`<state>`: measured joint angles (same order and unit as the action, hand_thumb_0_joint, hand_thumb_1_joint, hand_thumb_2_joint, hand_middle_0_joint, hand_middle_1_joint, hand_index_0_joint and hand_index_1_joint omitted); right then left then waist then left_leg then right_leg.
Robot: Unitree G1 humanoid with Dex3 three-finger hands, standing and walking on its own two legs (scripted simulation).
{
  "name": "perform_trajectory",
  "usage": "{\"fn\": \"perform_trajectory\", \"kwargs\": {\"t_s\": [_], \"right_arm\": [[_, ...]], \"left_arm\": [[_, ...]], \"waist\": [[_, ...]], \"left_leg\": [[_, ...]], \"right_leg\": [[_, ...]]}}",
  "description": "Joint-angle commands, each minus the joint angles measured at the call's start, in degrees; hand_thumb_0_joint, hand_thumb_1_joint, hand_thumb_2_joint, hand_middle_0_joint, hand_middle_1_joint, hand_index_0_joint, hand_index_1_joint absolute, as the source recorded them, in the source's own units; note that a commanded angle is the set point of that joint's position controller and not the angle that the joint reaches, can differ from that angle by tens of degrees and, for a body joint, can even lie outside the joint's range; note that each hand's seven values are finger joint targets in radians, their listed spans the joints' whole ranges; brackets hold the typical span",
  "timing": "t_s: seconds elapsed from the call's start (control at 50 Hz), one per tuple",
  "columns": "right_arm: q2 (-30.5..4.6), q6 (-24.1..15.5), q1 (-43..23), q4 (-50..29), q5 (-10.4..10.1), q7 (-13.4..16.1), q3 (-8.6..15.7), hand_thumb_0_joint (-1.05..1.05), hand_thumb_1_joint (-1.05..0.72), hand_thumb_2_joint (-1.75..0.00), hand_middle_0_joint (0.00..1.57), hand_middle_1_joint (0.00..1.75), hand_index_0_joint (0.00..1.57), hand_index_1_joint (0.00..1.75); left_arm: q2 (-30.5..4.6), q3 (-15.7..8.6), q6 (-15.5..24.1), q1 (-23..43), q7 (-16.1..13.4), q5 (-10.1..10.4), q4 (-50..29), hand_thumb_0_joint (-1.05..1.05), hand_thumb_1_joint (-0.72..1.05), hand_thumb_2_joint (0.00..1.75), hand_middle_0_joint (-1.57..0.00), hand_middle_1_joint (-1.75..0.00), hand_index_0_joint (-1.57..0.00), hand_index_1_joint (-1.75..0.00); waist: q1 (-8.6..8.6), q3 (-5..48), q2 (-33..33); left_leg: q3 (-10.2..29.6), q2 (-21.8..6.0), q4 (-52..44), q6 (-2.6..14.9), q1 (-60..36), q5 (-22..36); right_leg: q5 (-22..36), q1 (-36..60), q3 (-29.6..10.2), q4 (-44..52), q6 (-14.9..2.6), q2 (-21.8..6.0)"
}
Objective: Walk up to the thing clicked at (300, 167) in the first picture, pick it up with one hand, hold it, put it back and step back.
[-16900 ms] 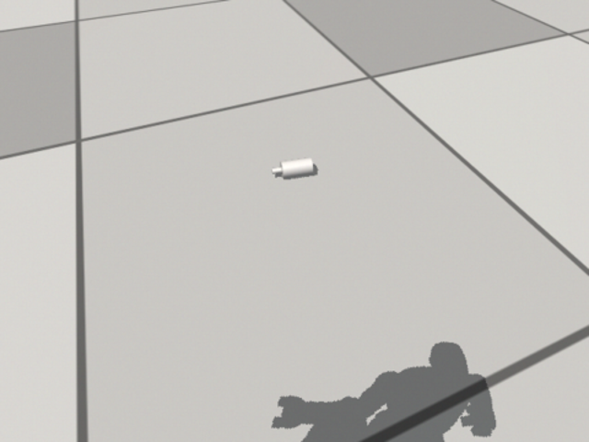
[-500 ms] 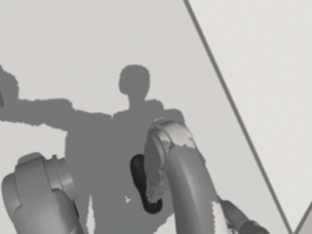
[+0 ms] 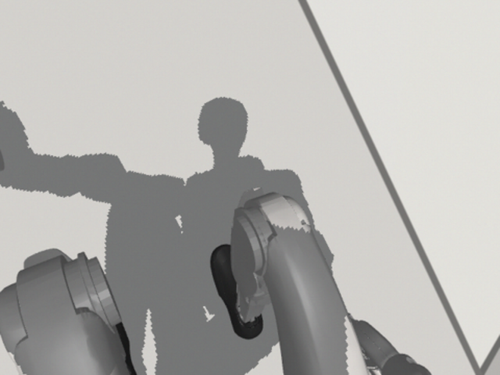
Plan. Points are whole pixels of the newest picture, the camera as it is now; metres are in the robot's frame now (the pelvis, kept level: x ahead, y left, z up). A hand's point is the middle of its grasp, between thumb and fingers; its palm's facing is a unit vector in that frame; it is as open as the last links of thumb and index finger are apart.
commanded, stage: close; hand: left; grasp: from above
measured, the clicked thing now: out of the picture +0.46 +0.37 -0.26
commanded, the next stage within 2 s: settle in 0.30 s
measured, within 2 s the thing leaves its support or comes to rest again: leaves its support in 0.72 s
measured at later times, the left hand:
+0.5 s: hand out of the picture +0.45 +0.33 -0.23, palm faces -0.44 -0.13 -0.89, open 11.3 cm
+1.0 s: hand out of the picture +0.45 +0.35 -0.16, palm faces -0.42 -0.08 -0.90, open 11.0 cm
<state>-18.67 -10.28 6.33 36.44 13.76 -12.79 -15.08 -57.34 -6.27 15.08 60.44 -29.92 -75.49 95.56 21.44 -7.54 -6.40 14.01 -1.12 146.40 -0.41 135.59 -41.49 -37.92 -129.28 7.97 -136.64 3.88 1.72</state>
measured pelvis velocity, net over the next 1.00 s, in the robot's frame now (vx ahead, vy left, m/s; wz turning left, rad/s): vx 0.00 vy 0.00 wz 0.04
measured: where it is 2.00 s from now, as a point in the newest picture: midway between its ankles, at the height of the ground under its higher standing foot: (184, 338)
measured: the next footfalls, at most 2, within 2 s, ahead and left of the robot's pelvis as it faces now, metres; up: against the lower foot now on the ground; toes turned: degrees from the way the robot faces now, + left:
none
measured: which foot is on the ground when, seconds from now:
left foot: down 0.00-1.00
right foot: down 0.00-1.00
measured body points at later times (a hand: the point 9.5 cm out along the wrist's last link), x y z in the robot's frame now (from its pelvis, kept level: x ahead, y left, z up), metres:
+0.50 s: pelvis +0.00 +0.00 +0.00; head +0.26 +0.14 +0.34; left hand +0.46 +0.34 -0.18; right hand +0.07 -0.26 -0.06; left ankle +0.06 +0.13 -0.27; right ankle +0.11 -0.12 -0.27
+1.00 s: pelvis +0.00 +0.00 +0.02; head +0.24 +0.11 +0.38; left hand +0.47 +0.35 -0.11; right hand +0.09 -0.26 -0.07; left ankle +0.06 +0.13 -0.27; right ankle +0.11 -0.13 -0.27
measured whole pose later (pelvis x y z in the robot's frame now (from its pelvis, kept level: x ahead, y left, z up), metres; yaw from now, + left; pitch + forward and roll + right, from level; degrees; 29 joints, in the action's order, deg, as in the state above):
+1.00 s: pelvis +0.00 +0.00 +0.02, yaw +3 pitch +33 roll -12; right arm -17.4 -5.2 8.4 37.9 9.6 -12.4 -7.5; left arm -48.6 -5.0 11.9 54.3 -19.8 -72.0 78.1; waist 15.4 0.4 -1.2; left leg 11.0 -0.3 142.1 -0.1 135.8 -40.7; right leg -39.0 -129.5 6.0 -134.4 3.1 0.2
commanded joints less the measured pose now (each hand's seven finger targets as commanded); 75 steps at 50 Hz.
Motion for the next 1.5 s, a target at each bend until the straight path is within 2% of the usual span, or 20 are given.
{"fn": "perform_trajectory", "kwargs": {"t_s": [0.0, 0.06, 0.12, 0.14, 0.22, 0.24, 0.32, 0.36, 0.44, 0.48, 0.58, 0.64, 0.68, 0.76, 0.86, 0.94, 1.08, 1.24, 1.34, 1.48], "right_arm": [[-18.0, 1.0, 10.9, 0.1, -0.1, 1.2, 5.4, 0.00, -0.90, -0.90, 0.20, 0.30, 0.20, 0.30], [-19.3, 1.4, 11.4, -0.1, 0.1, 1.5, 5.8, 0.00, -0.89, -0.90, 0.20, 0.30, 0.20, 0.30], [-18.5, 2.2, 11.0, -0.1, 0.0, 1.9, 5.9, 0.00, -0.89, -0.90, 0.20, 0.30, 0.20, 0.30], [-18.6, 2.0, 10.6, -0.7, -0.2, 1.8, 5.7, 0.00, -0.90, -0.90, 0.20, 0.30, 0.20, 0.30], [-18.8, 2.7, 10.5, -0.2, 0.2, 2.1, 5.9, 0.00, -0.89, -0.90, 0.20, 0.30, 0.20, 0.30], [-18.1, 2.6, 10.1, -0.5, 0.0, 1.9, 5.9, 0.00, -0.90, -0.90, 0.20, 0.30, 0.20, 0.30], [-18.2, 2.7, 9.7, 0.2, 0.2, 2.2, 5.6, 0.00, -0.90, -0.90, 0.20, 0.30, 0.20, 0.30], [-18.1, 2.5, 9.6, 0.0, 0.5, 2.3, 5.6, 0.00, -0.90, -0.90, 0.20, 0.30, 0.20, 0.30], [-19.0, 2.3, 10.0, 0.5, 0.6, 2.2, 5.6, 0.00, -0.91, -0.90, 0.20, 0.30, 0.20, 0.30], [-18.4, 1.9, 9.7, -0.2, 0.6, 2.1, 5.7, 0.00, -0.91, -0.90, 0.20, 0.30, 0.20, 0.30], [-19.1, 1.3, 9.7, -0.3, 0.4, 1.9, 6.7, 0.00, -0.91, -0.90, 0.20, 0.30, 0.20, 0.30], [-18.3, 1.9, 10.4, -0.3, 0.0, 2.1, 7.3, 0.00, -0.91, -0.90, 0.20, 0.30, 0.20, 0.30], [-17.1, 1.9, 10.3, 0.1, -0.3, 1.7, 7.7, 0.00, -0.91, -0.90, 0.20, 0.30, 0.20, 0.30], [-17.1, 2.2, 11.7, -0.1, -1.5, 1.4, 9.8, 0.00, -0.90, -0.90, 0.20, 0.30, 0.20, 0.30], [-15.8, 4.0, 13.8, 1.1, -3.2, 1.1, 12.1, 0.00, -0.90, -0.90, 0.20, 0.30, 0.20, 0.30], [-15.1, 5.8, 14.9, 1.3, -4.8, 1.3, 13.4, 0.00, -0.90, -0.90, 0.20, 0.30, 0.20, 0.30], [-14.8, 8.6, 15.6, 0.8, -6.2, 3.2, 14.2, 0.00, -0.90, -0.90, 0.20, 0.30, 0.20, 0.30], [-14.0, 10.5, 14.6, 0.0, -6.6, 5.4, 13.9, 0.00, -0.90, -0.90, 0.20, 0.30, 0.20, 0.30], [-12.9, 11.0, 14.5, 0.1, -6.9, 5.8, 14.0, 0.00, -0.91, -0.91, 0.20, 0.30, 0.20, 0.30], [-12.7, 11.4, 15.7, -0.2, -8.3, 6.2, 16.0, 0.00, -0.90, -0.91, 0.20, 0.30, 0.20, 0.30]], "left_arm": [[-12.3, 0.0, 0.5, 11.4, -0.8, 1.1, -4.9, 0.00, 0.17, 0.84, -0.54, -0.91, -0.57, -0.88], [-13.1, -1.4, 1.0, 9.7, -0.5, 1.1, -2.5, 0.00, 0.22, 0.84, -0.58, -0.88, -0.61, -0.85], [-15.7, -2.8, 2.1, 10.5, -0.8, 1.1, -6.7, 0.00, 0.29, 0.86, -0.65, -0.86, -0.67, -0.84], [-13.3, -0.6, 2.1, 11.8, -0.5, 0.4, -6.9, 0.00, 0.29, 0.87, -0.66, -0.86, -0.68, -0.85], [-14.7, -2.2, 2.4, 11.0, -1.7, 0.2, -5.6, 0.00, 0.39, 0.88, -0.73, -0.85, -0.75, -0.84], [-12.8, -0.4, 2.2, 10.6, -1.4, -0.2, -4.0, 0.00, 0.40, 0.89, -0.74, -0.85, -0.76, -0.84], [-14.3, -1.0, 2.4, 13.0, -2.6, -0.5, -5.3, 0.00, 0.46, 0.93, -0.82, -0.82, -0.81, -0.83], [-12.4, 0.4, 2.3, 13.7, -2.9, -1.0, -4.8, 0.00, 0.50, 0.93, -0.85, -0.82, -0.84, -0.82], [-14.7, -1.4, 1.7, 13.4, -3.6, -1.7, -3.6, 0.00, 0.53, 0.95, -0.93, -0.81, -0.92, -0.82], [-12.9, 0.0, 1.1, 14.7, -3.1, -1.7, -4.8, 0.00, 0.56, 0.93, -0.95, -0.80, -0.95, -0.81], [-14.3, -1.9, 0.0, 14.8, -2.6, -1.8, -6.9, 0.00, 0.58, 0.92, -0.99, -0.75, -0.97, -0.77], [-16.5, -3.8, -0.3, 14.7, -2.1, -1.4, -14.8, 0.00, 0.60, 0.92, -1.01, -0.75, -0.99, -0.77], [-11.6, -1.2, -0.4, 14.1, -0.9, -0.2, -16.9, 0.00, 0.61, 0.91, -1.02, -0.72, -1.00, -0.74], [-13.4, -3.9, -1.2, 11.8, 1.1, 1.5, -21.1, 0.00, 0.62, 0.90, -1.03, -0.71, -1.01, -0.73], [-8.1, -2.0, -2.3, 11.1, 5.2, 3.8, -27.3, 0.00, 0.67, 0.92, -1.06, -0.71, -1.05, -0.73], [-4.4, 0.4, -3.5, 11.1, 9.5, 4.8, -26.5, 0.00, 0.72, 0.92, -1.10, -0.71, -1.09, -0.73], [-3.6, 1.6, -2.2, 13.7, 15.6, 6.4, -29.9, 0.00, 0.74, 0.92, -1.11, -0.72, -1.10, -0.73], [-7.4, -0.5, 0.7, 15.2, 15.9, 5.0, -31.6, 0.00, 0.77, 0.91, -1.13, -0.70, -1.12, -0.71], [-6.3, 0.5, 0.4, 16.4, 15.1, 4.3, -31.9, 0.00, 0.75, 0.91, -1.15, -0.70, -1.13, -0.72], [-3.8, 0.8, -2.9, 14.1, 17.9, 8.1, -34.8, 0.00, 0.74, 0.87, -1.10, -0.68, -1.10, -0.68]], "waist": [[0.83, 38.6, 27.3], [1.38, 34.5, 25.2], [-0.45, 38.6, 26.6], [0.43, 36.7, 28.2], [-0.02, 38.4, 28.0], [0.42, 36.4, 27.5], [0.19, 37.1, 28.2], [1.34, 35.9, 27.6], [0.97, 35.5, 28.3], [1.35, 36.3, 29.9], [0.42, 37.2, 32.0], [-1.94, 43.7, 36.1], [-1.89, 43.5, 35.5], [-3.30, 47.2, 35.7], [-5.05, 48.7, 34.3], [-4.79, 46.3, 29.3], [-4.70, 46.6, 24.1], [-6.63, 47.8, 25.9], [-6.85, 49.5, 28.6], [-8.18, 52.0, 29.4]], "left_leg": [[-6.8, -0.7, -14.8, 1.14, -28.2, 15.3], [-6.6, -0.4, -14.6, 1.06, -25.8, 13.8], [-6.5, -0.7, -15.5, 1.11, -27.5, 14.1], [-6.6, -0.4, -15.3, 0.76, -27.9, 14.8], [-5.7, -0.6, -16.2, 0.58, -28.9, 14.3], [-6.1, -0.7, -15.8, 0.84, -28.1, 13.0], [-6.2, -0.8, -15.9, 0.91, -27.7, 12.7], [-6.1, -0.7, -15.8, 1.02, -27.5, 12.3], [-5.5, -0.7, -16.4, 0.58, -28.2, 12.6], [-5.8, -0.7, -16.7, 0.57, -29.8, 12.3], [-5.5, -0.7, -16.9, 0.04, -31.3, 12.6], [-6.6, -0.4, -17.5, 0.02, -33.3, 14.8], [-7.0, -0.4, -16.9, -0.02, -33.0, 16.3], [-7.7, -0.1, -16.9, 0.13, -34.7, 18.4], [-9.0, 0.5, -18.9, 0.48, -33.4, 18.1], [-8.5, 0.7, -20.8, 0.88, -32.2, 15.0], [-9.6, 1.4, -21.8, 1.54, -30.8, 14.2], [-10.5, 1.8, -23.6, 1.33, -32.1, 12.2], [-10.4, 1.6, -26.1, 1.27, -35.3, 11.4], [-9.8, 1.5, -31.1, 1.35, -38.6, 9.5]], "right_leg": [[15.9, 22.4, 5.5, 11.6, -4.86, 2.5], [14.0, 20.4, 6.1, 12.0, -5.15, 2.4], [14.1, 23.1, 5.7, 12.4, -4.94, 2.6], [14.4, 20.6, 5.8, 11.7, -5.47, 2.2], [13.9, 20.4, 6.7, 11.1, -5.39, 2.5], [13.1, 19.5, 6.1, 11.1, -5.29, 2.5], [13.3, 19.7, 6.0, 11.5, -5.23, 2.6], [13.1, 18.6, 6.1, 11.4, -5.14, 2.7], [12.9, 17.3, 6.8, 10.5, -5.35, 2.4], [13.0, 17.3, 6.4, 10.6, -5.21, 2.3], [13.0, 15.5, 6.6, 9.8, -5.60, 1.9], [14.4, 18.6, 5.7, 10.2, -5.98, 1.9], [15.8, 17.4, 5.7, 10.0, -6.14, 2.0], [16.9, 18.9, 4.8, 10.8, -6.00, 1.5], [16.5, 19.0, 3.7, 13.2, -6.19, 1.0], [13.8, 17.6, 3.2, 14.6, -6.19, 0.7], [12.9, 21.2, 1.9, 17.9, -6.08, 0.3], [9.8, 20.5, 1.2, 19.1, -6.60, 0.2], [10.0, 20.0, 1.1, 19.1, -6.47, 0.1], [9.3, 20.6, 0.6, 20.8, -6.37, -0.5]]}}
